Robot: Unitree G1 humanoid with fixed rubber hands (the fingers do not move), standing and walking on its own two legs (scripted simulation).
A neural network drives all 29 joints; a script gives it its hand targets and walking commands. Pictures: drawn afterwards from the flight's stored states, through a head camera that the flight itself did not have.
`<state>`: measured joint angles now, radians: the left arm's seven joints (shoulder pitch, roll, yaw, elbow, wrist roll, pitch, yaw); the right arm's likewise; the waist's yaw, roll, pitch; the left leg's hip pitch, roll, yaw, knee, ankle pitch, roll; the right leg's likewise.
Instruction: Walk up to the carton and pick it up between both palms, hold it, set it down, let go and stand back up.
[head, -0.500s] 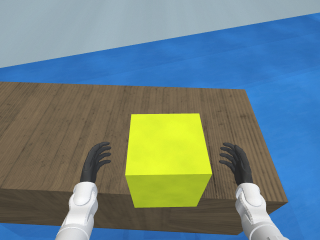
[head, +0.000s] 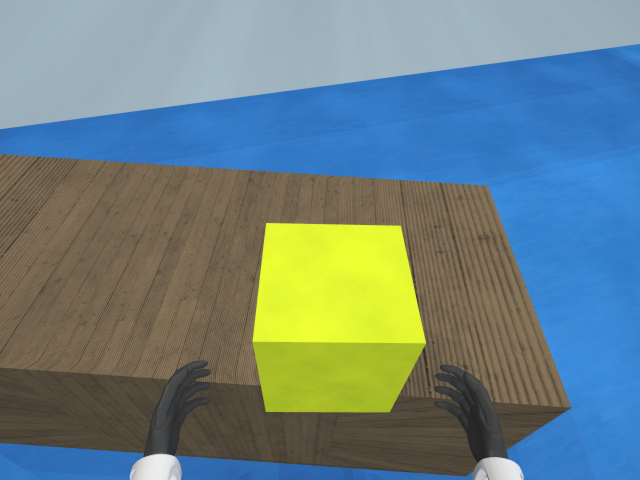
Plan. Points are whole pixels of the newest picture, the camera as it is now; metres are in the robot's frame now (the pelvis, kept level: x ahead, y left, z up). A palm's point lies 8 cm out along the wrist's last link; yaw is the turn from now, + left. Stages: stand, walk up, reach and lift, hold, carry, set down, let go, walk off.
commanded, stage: set down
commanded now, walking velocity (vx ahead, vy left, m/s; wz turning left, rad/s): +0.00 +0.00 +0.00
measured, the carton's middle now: (330, 322) +0.37 -0.03 -0.07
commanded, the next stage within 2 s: let go in 1.04 s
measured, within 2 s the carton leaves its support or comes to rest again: neither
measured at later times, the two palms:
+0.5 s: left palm (146, 454) +0.18 +0.22 -0.06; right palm (488, 448) +0.18 -0.21 -0.05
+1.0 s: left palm (119, 478) +0.16 +0.24 -0.07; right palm (483, 466) +0.16 -0.21 -0.07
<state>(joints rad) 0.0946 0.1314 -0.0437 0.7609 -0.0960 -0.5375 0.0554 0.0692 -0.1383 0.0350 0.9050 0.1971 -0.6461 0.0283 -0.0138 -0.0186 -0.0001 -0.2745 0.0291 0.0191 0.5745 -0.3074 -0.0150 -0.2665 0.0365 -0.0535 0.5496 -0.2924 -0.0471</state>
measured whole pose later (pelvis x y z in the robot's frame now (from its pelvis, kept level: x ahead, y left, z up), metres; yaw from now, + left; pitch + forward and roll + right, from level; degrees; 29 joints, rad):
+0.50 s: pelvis +0.01 +0.00 +0.01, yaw +0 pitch -5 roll +0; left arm 0.16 0.19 -0.03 0.67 -0.05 -0.20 0.04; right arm 0.13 -0.16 0.01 0.86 0.10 -0.42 0.03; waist 0.01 -0.04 0.04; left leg -0.09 0.02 0.03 0.47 -0.29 -0.01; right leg -0.08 0.03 -0.04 0.44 -0.27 -0.04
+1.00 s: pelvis +0.01 +0.01 +0.01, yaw -1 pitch -6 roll -1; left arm 0.22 0.22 -0.01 0.53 -0.02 0.09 0.02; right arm 0.18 -0.15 -0.04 0.75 -0.01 -0.22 0.03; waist 0.02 -0.02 0.08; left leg -0.07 0.02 0.04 0.44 -0.27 0.00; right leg -0.06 0.03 -0.03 0.40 -0.25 -0.03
